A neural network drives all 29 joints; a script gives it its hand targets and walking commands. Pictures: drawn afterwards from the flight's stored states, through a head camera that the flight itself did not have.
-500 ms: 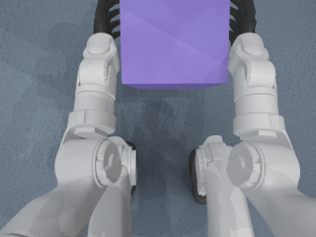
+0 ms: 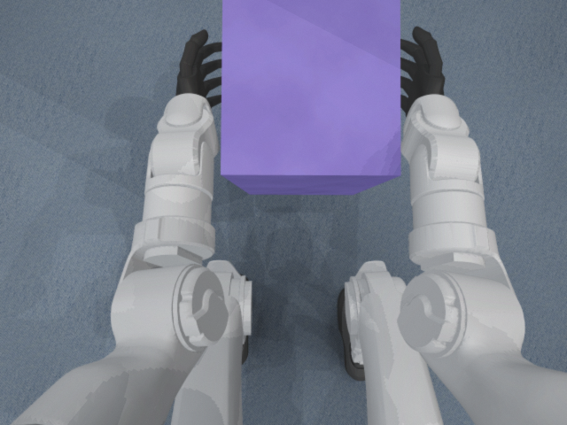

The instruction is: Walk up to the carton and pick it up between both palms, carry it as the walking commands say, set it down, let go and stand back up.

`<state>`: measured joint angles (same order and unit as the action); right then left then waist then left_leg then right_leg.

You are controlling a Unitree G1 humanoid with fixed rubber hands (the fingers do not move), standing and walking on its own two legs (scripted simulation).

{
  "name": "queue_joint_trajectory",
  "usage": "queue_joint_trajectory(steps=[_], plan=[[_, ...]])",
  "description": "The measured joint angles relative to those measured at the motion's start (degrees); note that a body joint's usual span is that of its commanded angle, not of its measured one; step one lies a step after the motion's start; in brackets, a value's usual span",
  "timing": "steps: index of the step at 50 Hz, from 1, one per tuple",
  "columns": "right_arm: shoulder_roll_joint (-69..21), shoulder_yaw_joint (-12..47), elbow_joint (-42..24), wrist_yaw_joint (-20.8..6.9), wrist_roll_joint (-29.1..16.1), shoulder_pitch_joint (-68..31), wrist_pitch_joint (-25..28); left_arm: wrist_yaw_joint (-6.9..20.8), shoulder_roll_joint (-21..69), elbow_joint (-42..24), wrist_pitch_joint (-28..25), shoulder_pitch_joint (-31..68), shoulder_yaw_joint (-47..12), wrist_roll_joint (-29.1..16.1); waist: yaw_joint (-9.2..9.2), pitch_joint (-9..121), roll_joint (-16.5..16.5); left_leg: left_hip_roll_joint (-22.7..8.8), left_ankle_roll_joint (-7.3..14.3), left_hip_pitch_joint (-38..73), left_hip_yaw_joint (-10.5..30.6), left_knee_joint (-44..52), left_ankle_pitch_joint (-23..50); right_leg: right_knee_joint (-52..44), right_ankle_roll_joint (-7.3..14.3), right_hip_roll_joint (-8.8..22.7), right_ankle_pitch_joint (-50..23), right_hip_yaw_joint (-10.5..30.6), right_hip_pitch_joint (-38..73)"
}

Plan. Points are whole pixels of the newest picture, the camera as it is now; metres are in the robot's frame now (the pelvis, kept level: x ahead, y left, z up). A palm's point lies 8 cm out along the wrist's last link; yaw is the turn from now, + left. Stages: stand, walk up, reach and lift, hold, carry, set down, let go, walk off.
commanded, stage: reach and lift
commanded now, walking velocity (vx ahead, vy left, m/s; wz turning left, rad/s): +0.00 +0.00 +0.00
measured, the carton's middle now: (304, 120) +0.51 +0.00 -0.14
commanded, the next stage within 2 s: none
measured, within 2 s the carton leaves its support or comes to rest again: neither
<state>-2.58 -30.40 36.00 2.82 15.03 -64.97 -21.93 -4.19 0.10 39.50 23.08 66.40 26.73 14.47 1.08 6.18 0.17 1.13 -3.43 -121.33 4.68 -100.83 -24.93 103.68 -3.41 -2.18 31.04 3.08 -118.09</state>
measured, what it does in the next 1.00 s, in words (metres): rises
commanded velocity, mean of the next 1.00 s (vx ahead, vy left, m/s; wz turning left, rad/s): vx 0.00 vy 0.00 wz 0.00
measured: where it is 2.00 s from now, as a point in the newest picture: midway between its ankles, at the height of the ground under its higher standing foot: (295, 342)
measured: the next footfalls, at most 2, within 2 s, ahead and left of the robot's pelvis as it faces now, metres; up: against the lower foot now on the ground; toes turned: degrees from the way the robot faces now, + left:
none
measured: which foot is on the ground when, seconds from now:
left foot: down 0.00-1.00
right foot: down 0.00-1.00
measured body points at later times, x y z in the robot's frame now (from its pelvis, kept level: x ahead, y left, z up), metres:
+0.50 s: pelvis +0.01 +0.00 +0.05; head +0.27 +0.02 +0.43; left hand +0.51 +0.14 -0.01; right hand +0.51 -0.14 +0.00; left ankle +0.13 +0.14 -0.44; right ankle +0.10 -0.14 -0.44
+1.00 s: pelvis +0.03 +0.00 +0.12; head +0.24 +0.02 +0.52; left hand +0.49 +0.14 +0.06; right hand +0.48 -0.14 +0.07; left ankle +0.13 +0.14 -0.44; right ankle +0.10 -0.14 -0.44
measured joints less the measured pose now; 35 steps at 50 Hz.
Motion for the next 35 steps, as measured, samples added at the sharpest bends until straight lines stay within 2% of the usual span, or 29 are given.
queue_joint_trajectory(steps=[35], plan=[[-3.9, 0.5, -2.8, -1.4, 1.3, 12.0, -0.1, 0.8, 4.3, -3.8, 0.4, -12.3, -0.7, 1.7, 0.28, 4.8, 0.1, -0.1, 0.8, 17.8, -0.1, 13.2, 0.2, -14.2, 0.3, 0.8, -0.8, -0.2, 18.1]])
